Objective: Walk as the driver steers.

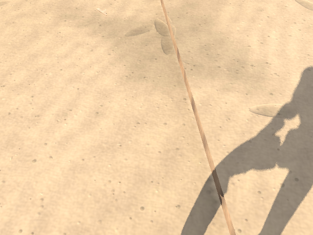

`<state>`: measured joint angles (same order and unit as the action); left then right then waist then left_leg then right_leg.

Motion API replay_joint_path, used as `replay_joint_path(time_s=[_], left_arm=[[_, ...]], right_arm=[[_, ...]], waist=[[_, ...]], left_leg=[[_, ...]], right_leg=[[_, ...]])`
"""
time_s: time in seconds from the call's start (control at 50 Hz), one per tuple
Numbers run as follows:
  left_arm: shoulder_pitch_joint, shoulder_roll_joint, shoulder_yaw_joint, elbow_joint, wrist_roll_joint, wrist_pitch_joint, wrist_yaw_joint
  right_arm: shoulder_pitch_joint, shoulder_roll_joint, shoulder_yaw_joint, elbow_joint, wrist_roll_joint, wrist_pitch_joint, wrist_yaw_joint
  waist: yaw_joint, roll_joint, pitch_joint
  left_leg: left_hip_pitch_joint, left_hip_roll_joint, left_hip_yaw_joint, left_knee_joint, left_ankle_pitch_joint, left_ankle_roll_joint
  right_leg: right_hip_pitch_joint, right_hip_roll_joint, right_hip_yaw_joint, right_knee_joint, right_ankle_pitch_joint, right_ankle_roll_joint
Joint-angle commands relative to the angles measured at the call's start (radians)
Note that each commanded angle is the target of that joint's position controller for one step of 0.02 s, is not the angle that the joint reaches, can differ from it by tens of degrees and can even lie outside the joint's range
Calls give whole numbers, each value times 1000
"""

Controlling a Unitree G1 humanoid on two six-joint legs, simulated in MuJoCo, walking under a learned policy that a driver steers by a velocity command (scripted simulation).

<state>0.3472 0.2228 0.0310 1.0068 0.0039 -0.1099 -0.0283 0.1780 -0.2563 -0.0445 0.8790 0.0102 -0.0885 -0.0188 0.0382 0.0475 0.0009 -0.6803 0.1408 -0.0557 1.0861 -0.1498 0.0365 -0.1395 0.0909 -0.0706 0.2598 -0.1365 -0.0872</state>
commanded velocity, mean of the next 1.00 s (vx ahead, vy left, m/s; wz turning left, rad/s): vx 0.50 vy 0.00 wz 0.00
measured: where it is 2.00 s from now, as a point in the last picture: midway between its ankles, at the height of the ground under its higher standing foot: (153, 127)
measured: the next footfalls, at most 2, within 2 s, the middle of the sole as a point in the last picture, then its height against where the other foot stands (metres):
left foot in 0.28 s outside the picture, level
right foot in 0.86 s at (187, 204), level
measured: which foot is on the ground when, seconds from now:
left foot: up 0.00-0.26, down 0.28-0.86, up 0.88-1.00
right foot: down 0.00-0.30, up 0.32-0.84, down 0.86-1.00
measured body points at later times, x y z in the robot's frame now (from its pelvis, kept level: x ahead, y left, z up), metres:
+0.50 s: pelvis +0.28 +0.09 +0.00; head +0.30 +0.10 +0.45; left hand +0.37 +0.36 -0.14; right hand +0.33 -0.17 -0.13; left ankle +0.30 +0.16 -0.75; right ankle +0.29 -0.08 -0.66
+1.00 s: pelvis +0.56 +0.02 -0.01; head +0.58 +0.00 +0.44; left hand +0.67 +0.28 -0.13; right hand +0.59 -0.24 -0.16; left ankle +0.45 +0.17 -0.65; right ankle +0.62 -0.06 -0.75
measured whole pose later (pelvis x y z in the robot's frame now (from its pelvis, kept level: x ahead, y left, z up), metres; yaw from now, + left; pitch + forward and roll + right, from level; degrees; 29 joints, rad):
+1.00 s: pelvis +0.56 +0.02 -0.01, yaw +0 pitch +1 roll +0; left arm 0.17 0.24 0.06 0.92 0.00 -0.10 -0.03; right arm 0.31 -0.25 -0.06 0.97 0.02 -0.09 -0.01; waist 0.00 0.03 0.03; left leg -0.40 0.04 -0.03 1.19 -0.36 0.05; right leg -0.35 0.03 -0.07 0.48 -0.15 -0.07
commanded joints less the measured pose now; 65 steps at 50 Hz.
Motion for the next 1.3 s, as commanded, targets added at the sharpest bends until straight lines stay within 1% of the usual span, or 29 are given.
replay_joint_path(time_s=[0.02, 0.14, 0.2, 0.24, 0.26, 0.28, 0.3, 0.32, 0.34, 0.36, 0.38, 0.4, 0.44, 0.52, 0.64, 0.76, 0.82, 0.84, 0.86, 0.88, 0.9, 0.92, 0.94, 0.96, 0.98, 1.02, 1.06, 1.14, 1.3], left_arm=[[-29, 140, 23, -57, -4, -9, 22], [82, 168, 31, -22, -24, 7, 34], [103, 171, 37, -6, -26, 19, 37], [79, 187, 43, -8, -26, 29, 39], [55, 190, 43, -14, -24, 33, 39], [44, 166, 34, -22, -15, 38, 38], [52, 126, 14, -53, 5, 34, 38], [180, -11, -22, -47, -9, 8, 25], [119, 112, 5, -38, -33, -15, 22], [18, 164, 20, -72, -49, -27, 20], [-32, 158, 22, -82, -43, -26, 29], [-54, 145, 28, -85, -26, -18, 34], [-19, 103, 30, -78, -23, 11, 36], [-102, 93, 36, -109, -11, 34, 42], [-314, 68, 29, -168, -12, 21, 28], [-452, 75, 20, -222, -24, 5, -5], [-371, 115, 37, -210, -25, -3, -15], [-263, 144, 55, -179, -23, -4, -13], [-82, 195, 80, -122, -19, -3, -6], [88, 285, 104, -89, 2, 1, 2], [123, 279, 97, -76, -4, 4, -3], [73, 203, 76, -81, -16, 1, -1], [-30, 170, 64, -104, -21, 1, 2], [-110, 141, 54, -121, -13, 1, 1], [-150, 115, 47, -126, -2, -2, -2], [-144, 94, 41, -107, 4, -3, -5], [-104, 121, 46, -85, 1, -5, 5], [-26, 148, 52, -60, -1, 5, 31], [86, 157, 56, -14, -12, 21, 44]], right_arm=[[6, -32, -8, -47, -8, 0, 0], [-200, -22, 3, -104, 8, -10, 26], [-247, -37, 2, -136, 12, -20, 46], [-196, -62, -8, -133, 11, -28, 53], [-109, -89, -24, -111, 10, -30, 52], [72, -139, -52, -54, 9, -30, 46], [271, -234, -77, -17, -2, -28, 36], [309, -278, -83, 4, -9, -24, 47], [283, -169, -55, -7, -6, -28, 49], [188, -128, -41, -25, -3, -31, 46], [97, -107, -31, -44, -4, -30, 49], [53, -83, -26, -48, -11, -31, 53], [51, -52, -18, -29, -18, -34, 57], [120, -102, -31, 12, -16, -35, 39], [203, -116, -30, 47, -5, -18, 14], [276, -126, -40, 99, 3, 6, 6], [240, -140, -48, 98, 3, 20, 1], [218, -141, -47, 94, 3, 25, 2], [205, -121, -37, 81, -3, 28, 2], [280, -50, -15, 63, -14, 18, 9], [338, 29, 10, 77, -9, -7, 18], [253, -74, -17, 66, 21, -27, 23], [169, -111, -25, 35, 34, -37, 21], [121, -114, -30, 26, 25, -36, 13], [116, -100, -38, 25, 14, -26, 7], [168, -51, -38, 37, 11, 1, 3], [147, -42, -41, 27, 7, 16, -2], [-2, -39, -45, -24, -4, 17, 0], [-216, -11, -24, -97, 16, 13, 40]], waist=[[-37, -81, 56], [38, -95, 80], [36, -104, 92], [-5, -125, 62], [-59, -130, 10], [-138, -112, -96], [-196, 23, -261], [-120, 299, -375], [-145, 172, -324], [-127, 111, -192], [-91, 16, -128], [-64, -6, -78], [-22, 27, -56], [-22, -1, 6], [-80, 7, 53], [-109, 15, 98], [-50, 48, 38], [10, 53, -27], [84, 30, -138], [87, -138, -300], [63, -314, -402], [76, -234, -299], [50, -186, -165], [18, -105, -96], [-16, -97, -52], [-54, -126, -37], [-62, -122, -2], [-28, -101, 29], [41, -113, 88]], left_leg=[[-31, 27, 0, -171, 156, -23], [4, -35, 43, -475, 251, -27], [2, -48, 41, -538, 158, 5], [106, -76, 63, -573, 81, 35], [239, -111, 93, -589, 62, 55], [474, -130, 101, -588, 72, 88], [793, 76, -140, -582, 82, 160], [1091, 261, -615, -728, -120, 304], [1043, 238, -651, -786, -176, 261], [909, 211, -490, -794, -93, 216], [760, 174, -366, -818, 35, 197], [650, 136, -283, -851, 102, 189], [556, 85, -188, -908, 140, 182], [538, 77, -103, -956, 249, 198], [582, 42, -18, -984, 202, 161], [765, 111, -21, -917, 238, 156], [797, 116, -6, -801, 487, 127], [773, 85, 21, -677, 642, 110], [664, 28, 59, -463, 634, 79], [313, -82, 106, -76, 280, 18], [61, -216, -9, 159, -424, -7], [-46, -153, -86, 269, -406, 14], [-81, -98, -46, 257, -304, 28], [-35, -50, -25, 206, -206, 27], [21, -17, -24, 156, -149, 24], [101, 9, -23, 100, -102, 19], [67, 18, -11, 40, -64, 0], [-55, 20, 2, -174, 122, -31], [-58, -34, 49, -478, 259, -10]], right_leg=[[-68, -279, 192, -165, 149, -156], [71, -296, 156, -131, 111, -119], [168, -343, 170, -75, 124, -105], [191, -355, 168, -3, 252, -87], [181, -330, 142, 101, 423, -68], [116, -272, 98, 307, 523, -41], [-105, -199, 39, 659, 257, -2], [-493, -21, 81, 964, -386, 49], [-598, -77, 206, 1082, -410, 26], [-643, -128, 184, 1087, -313, 8], [-593, -181, 156, 1044, -216, 12], [-554, -211, 150, 986, -160, 17], [-469, -240, 149, 919, -107, 22], [-563, -250, 133, 777, 8, 54], [-565, -209, 90, 434, 250, 70], [-594, -182, 80, 286, 162, 39], [-425, -133, 41, 252, 61, 1], [-264, -95, 9, 235, 63, -21], [-2, -109, 31, 254, 91, -55], [396, -357, 377, 261, 48, -172], [560, -493, 772, 97, -92, -260], [481, -458, 724, 57, -189, -209], [321, -432, 578, 31, -144, -170], [165, -398, 475, -4, -63, -150], [52, -363, 396, -37, 0, -136], [-38, -323, 313, -90, 40, -134], [-65, -315, 257, -117, 123, -146], [3, -308, 200, -130, 222, -133], [159, -330, 91, -124, 172, -91]])
Velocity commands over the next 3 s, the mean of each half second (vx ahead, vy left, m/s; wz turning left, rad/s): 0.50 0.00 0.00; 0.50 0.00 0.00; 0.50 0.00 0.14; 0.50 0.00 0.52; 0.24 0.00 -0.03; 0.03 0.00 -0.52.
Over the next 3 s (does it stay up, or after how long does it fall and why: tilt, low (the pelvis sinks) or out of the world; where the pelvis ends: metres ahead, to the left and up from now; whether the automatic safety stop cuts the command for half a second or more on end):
stays up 1.29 0.15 0.00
